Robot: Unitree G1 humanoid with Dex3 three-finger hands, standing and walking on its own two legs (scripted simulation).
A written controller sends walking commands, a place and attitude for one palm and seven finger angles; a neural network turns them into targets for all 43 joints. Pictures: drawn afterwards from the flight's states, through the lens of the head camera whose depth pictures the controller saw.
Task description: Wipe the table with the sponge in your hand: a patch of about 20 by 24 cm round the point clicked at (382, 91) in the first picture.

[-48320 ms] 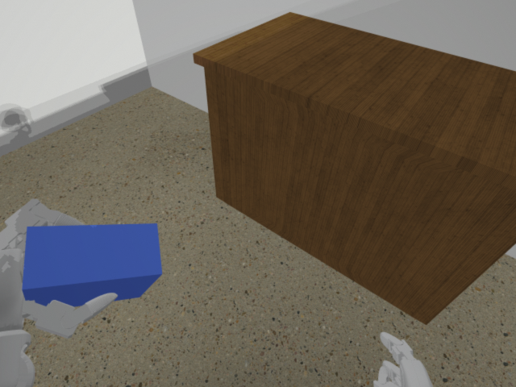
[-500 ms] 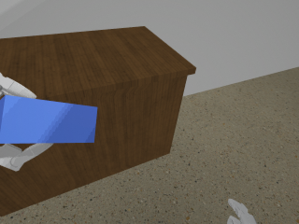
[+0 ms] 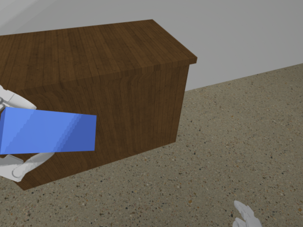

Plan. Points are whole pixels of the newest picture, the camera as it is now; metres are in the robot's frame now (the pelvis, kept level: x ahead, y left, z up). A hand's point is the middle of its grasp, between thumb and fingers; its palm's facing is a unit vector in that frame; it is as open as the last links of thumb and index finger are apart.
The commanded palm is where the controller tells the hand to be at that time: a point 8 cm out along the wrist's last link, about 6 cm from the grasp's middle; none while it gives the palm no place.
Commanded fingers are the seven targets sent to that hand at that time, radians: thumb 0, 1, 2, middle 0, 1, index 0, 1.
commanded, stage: stop stepping back and stand still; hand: left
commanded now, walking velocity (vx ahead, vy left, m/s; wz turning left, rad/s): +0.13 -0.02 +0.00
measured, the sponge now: (59, 132) +0.23 +0.19 +0.22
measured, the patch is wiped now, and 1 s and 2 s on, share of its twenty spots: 1.00 1.00 1.00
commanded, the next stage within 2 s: stand and wait in 0.40 s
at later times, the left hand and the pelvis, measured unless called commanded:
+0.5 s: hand (6, 125) +0.20 +0.24 +0.27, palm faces +0.53 -0.77 -0.36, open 10.3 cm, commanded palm +0.14 +0.29 +0.27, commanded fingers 0.00 0.10 1.30 -1.20 -1.60 -1.20 -1.60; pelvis -0.01 +0.00 +0.00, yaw +2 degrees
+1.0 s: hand (8, 106) +0.25 +0.27 +0.26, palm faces +0.54 -0.75 -0.38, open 10.3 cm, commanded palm +0.18 +0.31 +0.27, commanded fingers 0.00 0.10 1.30 -1.20 -1.60 -1.20 -1.60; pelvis +0.03 +0.02 +0.01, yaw +2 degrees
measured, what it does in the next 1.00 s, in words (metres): steps on the spot: left foot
